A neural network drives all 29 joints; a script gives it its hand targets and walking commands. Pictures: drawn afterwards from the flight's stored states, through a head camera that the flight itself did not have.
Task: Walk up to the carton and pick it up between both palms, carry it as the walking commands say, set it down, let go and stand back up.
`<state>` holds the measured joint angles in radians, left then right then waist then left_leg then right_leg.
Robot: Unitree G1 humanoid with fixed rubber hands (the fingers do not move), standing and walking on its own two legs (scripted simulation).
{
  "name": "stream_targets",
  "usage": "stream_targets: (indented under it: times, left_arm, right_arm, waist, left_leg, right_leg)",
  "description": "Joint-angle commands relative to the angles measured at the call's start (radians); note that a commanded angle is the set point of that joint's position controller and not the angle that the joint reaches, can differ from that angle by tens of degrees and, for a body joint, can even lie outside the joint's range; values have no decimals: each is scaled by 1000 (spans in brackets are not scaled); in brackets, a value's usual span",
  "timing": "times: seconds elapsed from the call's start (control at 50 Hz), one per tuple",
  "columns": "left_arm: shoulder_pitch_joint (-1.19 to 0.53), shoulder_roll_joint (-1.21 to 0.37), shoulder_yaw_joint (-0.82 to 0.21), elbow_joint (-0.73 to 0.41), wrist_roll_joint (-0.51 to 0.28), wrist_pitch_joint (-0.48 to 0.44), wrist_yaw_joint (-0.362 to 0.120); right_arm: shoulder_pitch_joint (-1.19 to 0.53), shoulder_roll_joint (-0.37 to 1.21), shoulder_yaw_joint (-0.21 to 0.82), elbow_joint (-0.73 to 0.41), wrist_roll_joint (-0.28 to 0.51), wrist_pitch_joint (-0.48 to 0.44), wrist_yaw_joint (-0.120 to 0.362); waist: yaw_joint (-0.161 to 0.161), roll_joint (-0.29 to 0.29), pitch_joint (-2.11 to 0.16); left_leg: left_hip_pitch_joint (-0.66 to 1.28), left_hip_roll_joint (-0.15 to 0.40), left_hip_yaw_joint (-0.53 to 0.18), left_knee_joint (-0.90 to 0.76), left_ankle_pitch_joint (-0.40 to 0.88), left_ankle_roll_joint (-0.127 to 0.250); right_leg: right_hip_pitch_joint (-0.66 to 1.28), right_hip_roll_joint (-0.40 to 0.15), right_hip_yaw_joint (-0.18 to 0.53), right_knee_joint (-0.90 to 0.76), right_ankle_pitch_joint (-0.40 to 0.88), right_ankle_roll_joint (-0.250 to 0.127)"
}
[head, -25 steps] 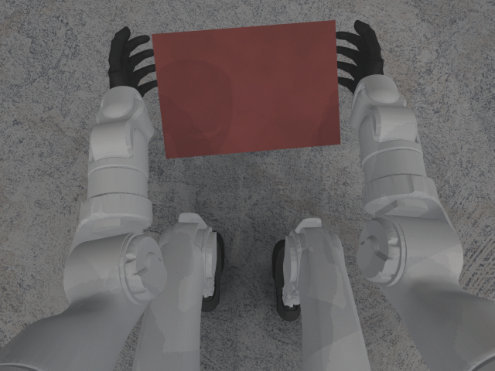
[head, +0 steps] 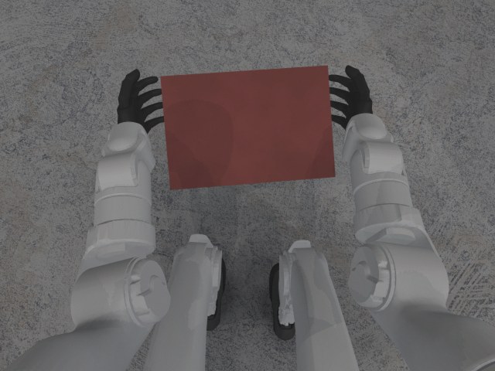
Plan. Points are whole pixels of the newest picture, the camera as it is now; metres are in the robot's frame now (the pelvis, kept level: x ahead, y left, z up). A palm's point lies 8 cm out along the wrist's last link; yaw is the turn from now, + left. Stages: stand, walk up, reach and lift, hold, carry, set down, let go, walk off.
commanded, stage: reach and lift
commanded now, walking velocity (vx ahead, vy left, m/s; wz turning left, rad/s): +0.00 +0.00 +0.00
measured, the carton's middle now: (247, 135) +0.48 +0.02 -0.15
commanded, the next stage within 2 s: none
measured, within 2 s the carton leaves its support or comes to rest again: neither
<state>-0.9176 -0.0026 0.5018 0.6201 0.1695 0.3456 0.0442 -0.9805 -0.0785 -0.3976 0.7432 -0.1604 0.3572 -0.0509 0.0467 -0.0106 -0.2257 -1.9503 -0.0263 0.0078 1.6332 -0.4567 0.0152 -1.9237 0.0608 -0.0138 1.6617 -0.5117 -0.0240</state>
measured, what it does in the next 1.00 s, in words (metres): rises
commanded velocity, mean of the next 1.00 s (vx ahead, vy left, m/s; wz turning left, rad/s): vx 0.00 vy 0.00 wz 0.00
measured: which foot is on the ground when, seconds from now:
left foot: down 0.00-1.00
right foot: down 0.00-1.00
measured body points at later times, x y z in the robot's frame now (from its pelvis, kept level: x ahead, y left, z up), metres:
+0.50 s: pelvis +0.02 +0.00 +0.07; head +0.22 +0.00 +0.47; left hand +0.46 +0.20 +0.01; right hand +0.48 -0.15 +0.01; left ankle +0.11 +0.11 -0.49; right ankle +0.09 -0.10 -0.49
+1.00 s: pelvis +0.04 +0.00 +0.13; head +0.21 +0.01 +0.55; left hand +0.44 +0.19 +0.09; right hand +0.47 -0.15 +0.08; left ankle +0.11 +0.11 -0.49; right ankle +0.09 -0.10 -0.49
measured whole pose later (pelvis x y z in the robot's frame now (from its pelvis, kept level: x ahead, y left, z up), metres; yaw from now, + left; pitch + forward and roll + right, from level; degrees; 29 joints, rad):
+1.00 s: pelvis +0.04 +0.00 +0.13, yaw +1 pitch +34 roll -1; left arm -0.62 -0.10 0.48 0.51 0.25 0.35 0.00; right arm -0.66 0.04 -0.43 0.60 -0.23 0.35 0.00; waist 0.03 -0.01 -0.24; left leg -1.36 -0.04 -0.03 1.15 -0.37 0.01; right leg -1.33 0.05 -0.01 1.16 -0.42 -0.03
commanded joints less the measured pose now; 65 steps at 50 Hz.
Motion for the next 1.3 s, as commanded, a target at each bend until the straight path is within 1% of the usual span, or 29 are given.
stream_targets:
  times: [0.0, 0.26, 0.46, 0.86, 1.28]
  left_arm:
    - [-568, -925, -536, 63, -141, 20, -301]
    - [-475, -946, -540, 56, -118, 19, -310]
    - [-402, -966, -548, 49, -101, 22, -317]
    - [-237, -1002, -583, 4, -69, 22, -329]
    - [-81, -1020, -630, -59, -42, 24, -336]
  right_arm:
    - [-589, 968, 453, -30, 157, -23, 295]
    - [-500, 1002, 462, -45, 141, -25, 299]
    - [-427, 1018, 462, -53, 124, -24, 307]
    - [-269, 1041, 486, -104, 96, -24, 336]
    - [-103, 1046, 514, -165, 70, -15, 369]
  waist:
    - [6, -28, -918]
    - [7, -25, -884]
    - [1, -17, -833]
    - [-8, -7, -724]
    - [-19, 2, -589]
  left_leg:
    - [640, -108, -10, -154, 222, -8]
    - [737, -111, -20, -255, 247, -9]
    - [824, -110, -31, -344, 257, -8]
    - [1023, -100, -63, -545, 328, -5]
    - [1272, -76, -88, -781, 397, -5]
  right_leg:
    - [469, 95, 17, -210, 198, 24]
    - [592, 93, 27, -311, 228, 26]
    - [682, 88, 35, -397, 243, 24]
    - [888, 71, 53, -593, 332, 21]
    - [1122, 47, 72, -822, 406, 12]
